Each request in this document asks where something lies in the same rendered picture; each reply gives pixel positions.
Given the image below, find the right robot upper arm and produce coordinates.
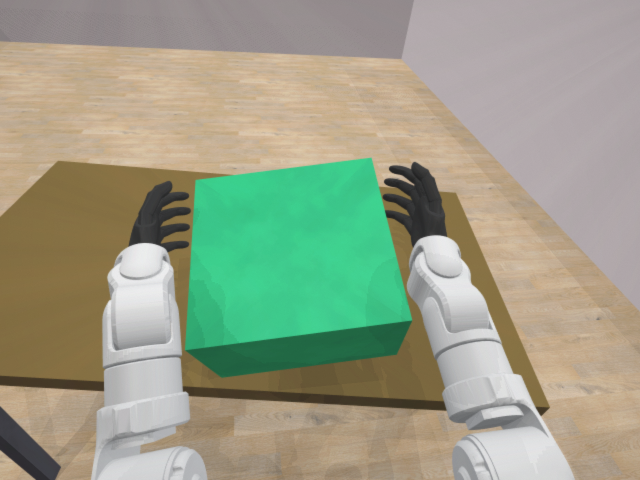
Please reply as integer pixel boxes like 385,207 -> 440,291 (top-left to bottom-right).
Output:
452,426 -> 573,480

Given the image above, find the carton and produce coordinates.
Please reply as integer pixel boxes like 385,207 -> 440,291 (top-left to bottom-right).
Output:
185,158 -> 412,378

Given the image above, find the right robot forearm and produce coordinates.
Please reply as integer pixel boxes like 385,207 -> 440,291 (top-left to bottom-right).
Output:
407,235 -> 575,480

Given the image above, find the left robot upper arm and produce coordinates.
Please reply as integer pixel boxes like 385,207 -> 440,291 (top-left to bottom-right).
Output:
97,446 -> 207,480

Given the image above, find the table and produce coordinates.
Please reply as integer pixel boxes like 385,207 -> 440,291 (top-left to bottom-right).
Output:
0,161 -> 550,480

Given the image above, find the left robot hand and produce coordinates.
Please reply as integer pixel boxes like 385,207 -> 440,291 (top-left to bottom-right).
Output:
128,181 -> 191,252

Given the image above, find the right robot hand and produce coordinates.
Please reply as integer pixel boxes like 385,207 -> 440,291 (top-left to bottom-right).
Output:
383,162 -> 447,248

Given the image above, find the left robot forearm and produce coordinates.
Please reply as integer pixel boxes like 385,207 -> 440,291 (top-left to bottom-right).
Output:
91,243 -> 190,480

